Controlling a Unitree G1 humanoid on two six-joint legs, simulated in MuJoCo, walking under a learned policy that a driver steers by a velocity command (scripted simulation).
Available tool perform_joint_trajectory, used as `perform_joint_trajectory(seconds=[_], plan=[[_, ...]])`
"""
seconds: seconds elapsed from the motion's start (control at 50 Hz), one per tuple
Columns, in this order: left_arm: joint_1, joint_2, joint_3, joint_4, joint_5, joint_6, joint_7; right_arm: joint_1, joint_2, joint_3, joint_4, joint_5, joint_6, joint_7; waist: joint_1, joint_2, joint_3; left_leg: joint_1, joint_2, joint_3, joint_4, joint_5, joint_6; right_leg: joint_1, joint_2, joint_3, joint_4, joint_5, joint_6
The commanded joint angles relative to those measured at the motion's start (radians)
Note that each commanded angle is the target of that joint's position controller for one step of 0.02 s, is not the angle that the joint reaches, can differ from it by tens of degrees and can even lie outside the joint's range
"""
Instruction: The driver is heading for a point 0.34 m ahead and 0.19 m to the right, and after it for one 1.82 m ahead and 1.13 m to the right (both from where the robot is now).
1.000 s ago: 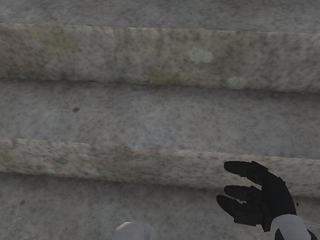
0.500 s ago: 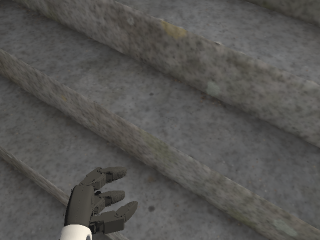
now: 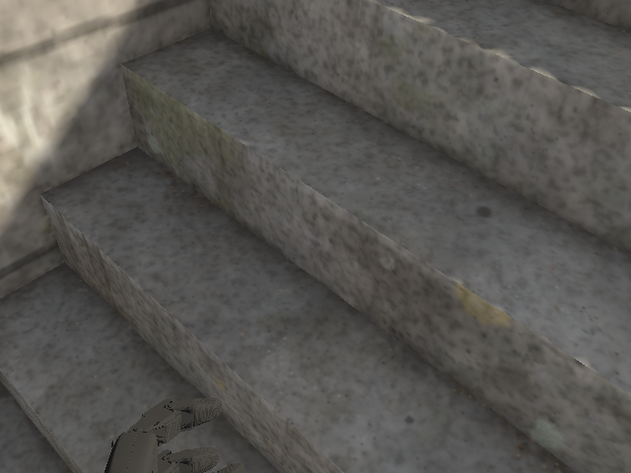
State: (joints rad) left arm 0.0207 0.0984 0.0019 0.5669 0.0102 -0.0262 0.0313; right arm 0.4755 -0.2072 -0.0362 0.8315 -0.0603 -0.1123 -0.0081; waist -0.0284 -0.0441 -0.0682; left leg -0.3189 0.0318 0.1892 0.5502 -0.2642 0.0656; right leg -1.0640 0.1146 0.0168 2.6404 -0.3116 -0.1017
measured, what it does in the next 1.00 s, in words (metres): climbs, turning right: right foot 0.22 m higher, then left foot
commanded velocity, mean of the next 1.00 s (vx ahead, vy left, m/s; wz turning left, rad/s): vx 1.00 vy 0.00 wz -0.88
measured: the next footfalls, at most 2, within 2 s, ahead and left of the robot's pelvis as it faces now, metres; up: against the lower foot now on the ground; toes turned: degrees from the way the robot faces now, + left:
right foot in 0.36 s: +0.21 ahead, -0.11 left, +0.22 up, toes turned -4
left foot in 0.58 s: +0.23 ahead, +0.13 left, +0.21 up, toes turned -28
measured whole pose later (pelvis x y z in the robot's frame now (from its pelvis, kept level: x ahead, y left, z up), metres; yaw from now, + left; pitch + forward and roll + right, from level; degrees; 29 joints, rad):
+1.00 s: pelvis +0.05 +0.00 +0.06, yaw -50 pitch +2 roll +6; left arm 0.25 0.34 0.08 0.54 0.04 -0.03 0.00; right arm 0.01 -0.22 -0.02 0.53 -0.06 -0.02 -0.01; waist 0.13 -0.09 -0.06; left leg -0.69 0.26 0.12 1.52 -0.69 -0.01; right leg -0.23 -0.11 -0.12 0.62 0.26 -0.16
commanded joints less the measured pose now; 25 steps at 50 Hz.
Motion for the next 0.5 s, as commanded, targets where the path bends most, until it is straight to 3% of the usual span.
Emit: perform_joint_trajectory(seconds=[0.02, 0.04, 0.06, 0.08, 0.1, 0.12, 0.14, 0.16, 0.18, 0.2, 0.22, 0.24, 0.26, 0.28, 0.3, 0.32, 0.34, 0.36, 0.38, 0.4, 0.44, 0.46, 0.48, 0.5], plan=[[-0.121, 0.003, -0.016, -0.139, -0.005, 0.042, 0.012, -0.058, -0.07, -0.003, -0.035, 0.007, -0.044, 0.009, 0.093, 0.039, 0.152, -0.091, 0.34, -0.236, -0.444, -0.145, 0.001, -0.224, -0.054, 0.035, -0.073, 0.015, -0.022], [-0.167, 0.026, -0.011, -0.158, -0.012, 0.053, 0.017, -0.097, -0.069, -0.002, -0.028, 0.004, -0.051, 0.019, 0.107, 0.048, 0.196, -0.189, 0.292, -0.163, -0.528, -0.162, -0.026, -0.14, -0.055, -0.008, -0.225, 0.04, -0.018], [-0.202, 0.035, -0.011, -0.159, -0.016, 0.062, 0.02, -0.098, -0.076, 0.001, -0.019, 0.01, -0.057, 0.016, 0.092, 0.06, 0.211, -0.212, 0.257, -0.104, -0.572, -0.074, -0.029, -0.092, -0.049, -0.058, -0.318, 0.062, -0.014], [-0.226, 0.019, -0.015, -0.163, -0.016, 0.07, 0.023, -0.07, -0.092, -0.001, 0.004, 0.008, -0.059, 0.011, 0.076, 0.068, 0.192, -0.123, 0.241, -0.074, -0.567, 0.057, -0.014, -0.116, -0.044, -0.08, -0.308, 0.062, -0.025], [-0.235, 0.002, -0.019, -0.183, -0.01, 0.071, 0.02, -0.038, -0.133, -0.012, 0.022, 0.002, -0.06, 0.005, 0.085, 0.096, 0.175, -0.007, 0.252, -0.046, -0.565, 0.194, -0.008, -0.148, -0.072, -0.093, -0.328, 0.011, -0.034], [-0.17, 0.006, -0.014, -0.149, -0.008, 0.063, 0.017, -0.054, -0.129, -0.014, 0.032, -0.001, -0.055, -0.001, 0.104, 0.069, 0.109, 0.108, 0.24, 0.02, -0.516, 0.441, -0.009, -0.106, -0.073, -0.117, -0.345, 0.017, -0.056], [-0.118, 0.011, -0.015, -0.128, -0.005, 0.057, 0.009, -0.098, -0.133, -0.012, 0.023, 0.013, -0.048, -0.01, 0.153, 0.051, 0.044, 0.149, 0.202, 0.136, -0.449, 0.777, -0.028, 0.04, -0.083, -0.131, -0.529, -0.006, -0.087], [-0.064, 0.031, -0.019, -0.1, -0.016, 0.054, 0.002, -0.176, -0.155, -0.016, -0.022, 0.038, -0.038, -0.022, 0.185, 0.051, -0.021, 0.102, 0.17, 0.228, -0.399, 1.178, -0.036, 0.29, -0.06, -0.173, -0.822, -0.049, -0.104], [0.008, 0.064, -0.011, -0.059, -0.051, 0.07, 0.011, -0.217, -0.217, -0.024, -0.048, 0.07, -0.032, -0.045, 0.209, 0.11, -0.122, 0.102, 0.194, 0.216, -0.332, 1.626, 0.023, 0.478, 0.01, -0.209, -0.943, -0.098, -0.087], [0.073, 0.085, 0.001, -0.074, -0.057, 0.076, 0.04, -0.186, -0.304, -0.048, -0.06, 0.07, -0.036, -0.049, 0.204, 0.245, -0.142, 0.231, 0.271, 0.172, -0.235, 2.079, 0.084, 0.485, 0.023, -0.25, -1.043, -0.401, -0.06], [0.053, 0.125, 0.014, -0.066, -0.049, 0.069, 0.048, -0.14, -0.279, -0.052, -0.07, 0.09, -0.011, -0.047, 0.168, 0.259, -0.175, 0.3, 0.282, 0.122, -0.061, 2.245, 0.097, 0.512, 0.067, -0.255, -1.139, -0.508, -0.064], [0.0, 0.171, 0.027, -0.04, -0.059, 0.056, 0.053, -0.099, -0.25, -0.042, -0.097, 0.091, 0.004, -0.044, 0.107, 0.177, -0.24, 0.225, 0.226, 0.117, 0.069, 2.025, 0.094, 0.606, 0.115, -0.19, -1.217, -0.408, -0.082], [0.152, 0.219, 0.048, -0.033, -0.057, 0.061, 0.069, -0.201, -0.305, -0.057, -0.156, 0.094, 0.001, -0.02, 0.166, 0.175, -0.342, 0.151, 0.257, 0.073, 0.196, 1.756, 0.118, 0.775, 0.113, -0.119, -1.304, -0.31, -0.061], [0.191, 0.283, 0.075, -0.005, -0.068, 0.075, 0.074, -0.353, -0.274, -0.049, -0.218, 0.105, -0.006, -0.008, 0.211, 0.022, -0.37, -0.018, 0.22, 0.043, 0.356, 1.346, 0.116, 0.906, 0.134, -0.045, -1.403, -0.079, -0.048], [0.134, 0.296, 0.094, 0.002, -0.024, 0.099, 0.071, -0.404, -0.149, -0.02, -0.253, 0.058, -0.016, 0.024, 0.138, -0.067, -0.311, -0.132, 0.141, -0.019, 0.513, 0.523, 0.092, 0.869, 0.106, 0.068, -1.603, -0.005, -0.091], [-0.031, 0.244, 0.095, -0.044, 0.017, 0.107, 0.066, -0.406, -0.04, 0.014, -0.282, 0.023, -0.011, 0.046, 0.072, -0.029, -0.221, -0.224, 0.026, -0.151, 0.823, 0.236, 0.064, 0.692, 0.113, 0.203, -1.743, -0.12, -0.19], [-0.159, 0.23, 0.095, -0.071, 0.072, 0.102, 0.039, -0.434, 0.051, 0.037, -0.34, 0.001, -0.011, 0.055, 0.022, -0.043, -0.214, -0.403, -0.106, -0.268, 1.268, 0.185, 0.02, 0.598, 0.013, 0.477, -1.792, -0.307, -0.285], [-0.169, 0.219, 0.078, -0.05, 0.078, 0.087, 0.037, -0.422, 0.106, 0.054, -0.4, -0.037, -0.004, 0.041, -0.047, -0.018, -0.224, -0.467, -0.103, -0.357, 1.425, 0.191, -0.015, 0.542, -0.008, 0.56, -1.861, -0.384, -0.265], [-0.107, 0.198, 0.064, -0.017, 0.069, 0.072, 0.035, -0.41, 0.102, 0.067, -0.416, -0.07, -0.001, 0.033, -0.05, 0.067, -0.227, -0.494, -0.085, -0.39, 1.458, 0.162, -0.029, 0.492, 0.016, 0.592, -1.89, -0.435, -0.23], [-0.077, 0.198, 0.051, 0.016, 0.061, 0.059, 0.049, -0.407, 0.092, 0.075, -0.438, -0.079, 0.004, 0.035, -0.076, 0.067, -0.122, -0.506, -0.069, -0.385, 1.396, 0.13, -0.054, 0.293, -0.01, 0.661, -2.027, -0.479, -0.189], [-0.049, 0.183, 0.044, 0.04, 0.058, 0.025, 0.053, -0.422, 0.011, 0.066, -0.441, -0.048, 0.018, 0.023, -0.056, 0.072, -0.056, -0.461, -0.06, -0.304, 1.275, 0.089, -0.091, 0.2, -0.006, 0.625, -2.044, -0.401, -0.216], [-0.043, 0.189, 0.048, 0.029, 0.063, 0.015, 0.053, -0.46, -0.016, 0.064, -0.459, -0.031, 0.027, 0.015, -0.031, 0.078, -0.047, -0.439, -0.046, -0.356, 1.178, -0.017, -0.092, 0.173, -0.018, 0.63, -2.036, -0.379, -0.219], [-0.067, 0.192, 0.05, 0.01, 0.064, 0.015, 0.056, -0.479, -0.036, 0.06, -0.464, -0.005, 0.039, 0.009, -0.016, 0.077, -0.014, -0.4, -0.033, -0.372, 1.087, -0.048, -0.097, 0.13, -0.025, 0.607, -1.986, -0.335, -0.208], [-0.068, 0.209, 0.055, -0.002, 0.069, 0.015, 0.056, -0.474, -0.04, 0.06, -0.462, 0.007, 0.044, 0.011, -0.005, 0.056, -0.02, -0.331, -0.034, -0.356, 0.975, -0.073, -0.089, 0.111, -0.012, 0.574, -1.967, -0.292, -0.188]])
